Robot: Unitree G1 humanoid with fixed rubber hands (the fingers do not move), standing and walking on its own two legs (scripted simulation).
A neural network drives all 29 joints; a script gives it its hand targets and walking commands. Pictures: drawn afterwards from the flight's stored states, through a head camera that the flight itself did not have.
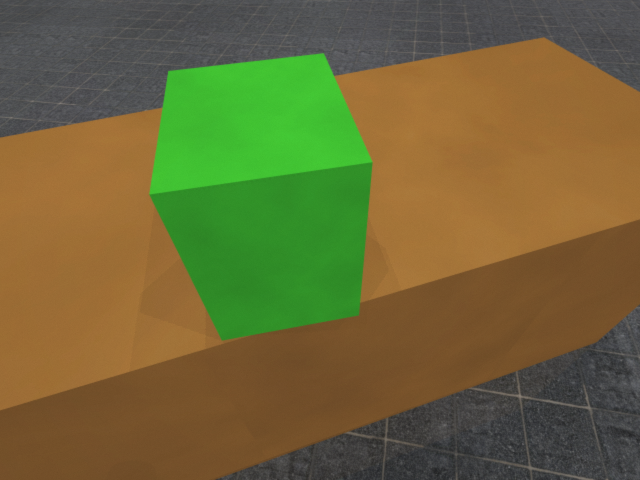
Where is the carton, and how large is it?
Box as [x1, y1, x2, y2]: [149, 53, 372, 340]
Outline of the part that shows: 323,53 168,71 149,194 222,340 358,314 372,162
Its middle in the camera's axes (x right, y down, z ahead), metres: -0.07 -0.05 +0.54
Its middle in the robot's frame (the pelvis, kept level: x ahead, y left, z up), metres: +0.46 +0.09 +0.10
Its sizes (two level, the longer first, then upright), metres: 0.242 0.206 0.287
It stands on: a pedestal, 0.72 m high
